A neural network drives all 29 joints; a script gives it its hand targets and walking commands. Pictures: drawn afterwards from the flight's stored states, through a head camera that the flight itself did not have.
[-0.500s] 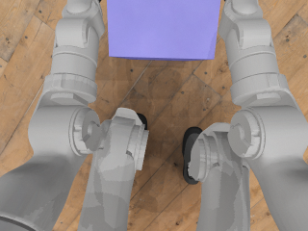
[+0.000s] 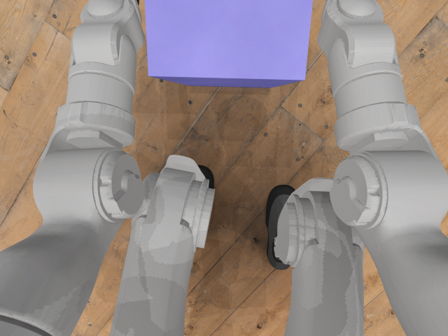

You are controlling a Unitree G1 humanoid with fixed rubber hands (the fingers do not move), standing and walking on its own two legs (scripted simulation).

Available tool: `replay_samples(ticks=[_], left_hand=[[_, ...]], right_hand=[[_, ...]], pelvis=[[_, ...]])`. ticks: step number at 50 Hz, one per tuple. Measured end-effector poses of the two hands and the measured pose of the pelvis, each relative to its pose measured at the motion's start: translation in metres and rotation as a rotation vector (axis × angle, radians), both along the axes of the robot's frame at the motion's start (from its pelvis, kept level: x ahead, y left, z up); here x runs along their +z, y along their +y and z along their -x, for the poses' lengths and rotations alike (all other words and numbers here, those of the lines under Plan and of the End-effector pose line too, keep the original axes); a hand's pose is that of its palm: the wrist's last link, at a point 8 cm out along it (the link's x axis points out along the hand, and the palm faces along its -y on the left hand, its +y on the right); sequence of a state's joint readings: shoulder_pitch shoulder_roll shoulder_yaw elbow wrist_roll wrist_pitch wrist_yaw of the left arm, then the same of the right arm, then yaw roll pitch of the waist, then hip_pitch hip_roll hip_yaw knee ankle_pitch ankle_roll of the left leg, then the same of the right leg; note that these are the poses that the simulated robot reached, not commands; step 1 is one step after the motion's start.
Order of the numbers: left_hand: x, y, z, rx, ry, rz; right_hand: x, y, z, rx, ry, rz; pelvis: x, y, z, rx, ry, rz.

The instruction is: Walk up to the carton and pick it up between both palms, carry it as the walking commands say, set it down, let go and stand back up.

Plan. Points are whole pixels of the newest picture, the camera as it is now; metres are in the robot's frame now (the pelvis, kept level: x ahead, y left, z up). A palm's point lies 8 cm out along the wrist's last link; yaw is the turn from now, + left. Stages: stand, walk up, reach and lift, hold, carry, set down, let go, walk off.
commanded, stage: set down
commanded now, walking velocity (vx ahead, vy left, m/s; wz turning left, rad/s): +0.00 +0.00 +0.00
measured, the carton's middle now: (230, 5) +0.55 +0.07 -0.23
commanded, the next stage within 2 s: none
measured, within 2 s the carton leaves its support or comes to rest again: neither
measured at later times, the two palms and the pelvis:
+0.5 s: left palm out of the picture +0.53 +0.21 -0.16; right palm out of the picture +0.56 -0.06 -0.16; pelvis +0.00 +0.00 +0.00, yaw +1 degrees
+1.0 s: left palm out of the picture +0.52 +0.22 -0.16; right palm out of the picture +0.57 -0.10 -0.16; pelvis +0.00 +0.00 +0.01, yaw +0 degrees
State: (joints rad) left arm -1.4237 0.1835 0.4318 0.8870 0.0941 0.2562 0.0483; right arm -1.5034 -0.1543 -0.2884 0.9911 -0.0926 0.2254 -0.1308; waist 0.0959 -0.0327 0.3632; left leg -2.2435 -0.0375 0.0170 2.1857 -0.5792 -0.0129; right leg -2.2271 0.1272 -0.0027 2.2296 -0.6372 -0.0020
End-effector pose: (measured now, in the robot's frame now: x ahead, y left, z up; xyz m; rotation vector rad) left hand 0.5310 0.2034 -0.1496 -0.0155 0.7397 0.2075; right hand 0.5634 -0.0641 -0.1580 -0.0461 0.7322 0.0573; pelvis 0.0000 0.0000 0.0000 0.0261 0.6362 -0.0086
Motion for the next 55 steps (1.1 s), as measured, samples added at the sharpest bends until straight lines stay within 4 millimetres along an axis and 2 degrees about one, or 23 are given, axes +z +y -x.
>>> replay_samples(ticks=[8, 38, 42, 48, 55], left_hand=[[-0.006, 0.005, 0.000, 0.001, 0.000, 0.001], [-0.008, 0.005, 0.003, 0.013, -0.037, 0.004], [-0.011, 0.005, 0.005, 0.014, -0.024, -0.004], [-0.011, 0.009, 0.006, 0.037, -0.016, -0.008], [-0.005, 0.021, 0.008, 0.044, -0.009, -0.023]], right_hand=[[-0.003, 0.003, 0.000, 0.010, -0.012, -0.025], [-0.005, 0.001, -0.001, 0.048, -0.060, -0.006], [-0.008, -0.010, 0.002, 0.034, -0.043, 0.043], [-0.002, -0.034, -0.003, -0.001, -0.031, 0.074], [0.004, -0.044, -0.007, -0.007, -0.022, 0.074]], pelvis=[[-0.001, 0.001, -0.002, 0.002, -0.003, 0.001], [-0.003, 0.000, 0.002, 0.017, -0.063, 0.001], [0.001, 0.001, 0.003, 0.023, -0.065, 0.008], [0.005, 0.003, 0.004, 0.013, -0.035, 0.015], [0.005, 0.005, 0.006, 0.008, -0.008, 0.010]])
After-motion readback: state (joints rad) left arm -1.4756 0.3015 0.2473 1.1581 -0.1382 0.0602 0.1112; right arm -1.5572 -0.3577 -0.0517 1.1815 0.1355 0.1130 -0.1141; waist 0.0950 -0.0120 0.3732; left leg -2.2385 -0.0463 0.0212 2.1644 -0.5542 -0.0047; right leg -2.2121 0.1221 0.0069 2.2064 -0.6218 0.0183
